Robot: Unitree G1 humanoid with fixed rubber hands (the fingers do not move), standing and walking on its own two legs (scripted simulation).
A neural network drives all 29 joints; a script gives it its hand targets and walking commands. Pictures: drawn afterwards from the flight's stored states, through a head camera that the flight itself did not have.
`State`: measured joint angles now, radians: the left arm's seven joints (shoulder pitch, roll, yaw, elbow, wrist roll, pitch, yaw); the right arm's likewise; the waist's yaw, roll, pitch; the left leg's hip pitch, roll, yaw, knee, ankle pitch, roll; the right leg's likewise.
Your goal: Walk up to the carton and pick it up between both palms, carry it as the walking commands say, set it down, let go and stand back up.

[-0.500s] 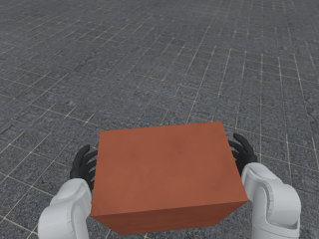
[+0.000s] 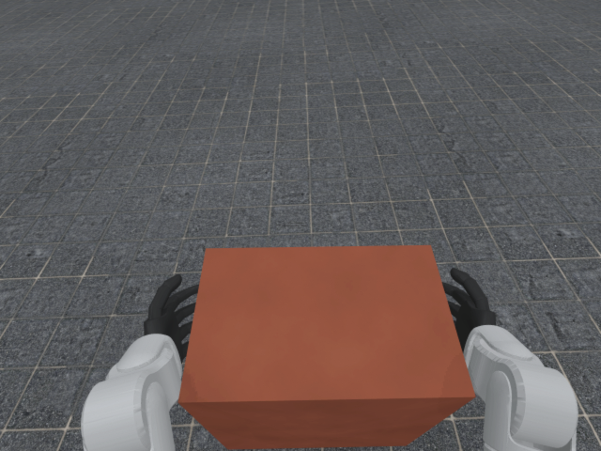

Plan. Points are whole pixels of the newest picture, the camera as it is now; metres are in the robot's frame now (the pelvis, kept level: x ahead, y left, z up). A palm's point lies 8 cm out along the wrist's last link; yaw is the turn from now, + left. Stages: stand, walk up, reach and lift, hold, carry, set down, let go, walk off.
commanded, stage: carry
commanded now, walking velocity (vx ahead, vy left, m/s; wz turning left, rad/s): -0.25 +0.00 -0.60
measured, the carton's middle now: (317, 358) +0.25 +0.01 +0.02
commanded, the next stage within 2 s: none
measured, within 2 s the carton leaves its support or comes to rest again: neither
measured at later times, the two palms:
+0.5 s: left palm out of the picture +0.13 +0.09 +0.09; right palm out of the picture +0.09 -0.25 +0.09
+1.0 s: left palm out of the picture +0.02 -0.01 +0.09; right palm out of the picture -0.11 -0.33 +0.10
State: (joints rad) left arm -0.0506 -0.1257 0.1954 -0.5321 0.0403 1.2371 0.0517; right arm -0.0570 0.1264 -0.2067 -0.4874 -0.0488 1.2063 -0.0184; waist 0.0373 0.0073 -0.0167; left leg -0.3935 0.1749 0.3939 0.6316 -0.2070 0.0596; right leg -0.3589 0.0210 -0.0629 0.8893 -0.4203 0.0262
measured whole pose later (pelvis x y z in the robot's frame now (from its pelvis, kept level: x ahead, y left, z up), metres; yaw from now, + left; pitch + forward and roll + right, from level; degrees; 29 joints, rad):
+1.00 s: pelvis -0.26 -0.07 +0.01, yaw -21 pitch +2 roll +4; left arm 0.07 -0.13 0.20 -0.54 0.00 1.13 0.01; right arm 0.01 0.13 -0.15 -0.57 -0.03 1.15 -0.06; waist -0.05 -0.03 -0.03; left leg -0.52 -0.02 0.04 1.15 -0.49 -0.06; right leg -0.43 0.00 0.16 0.64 -0.25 -0.01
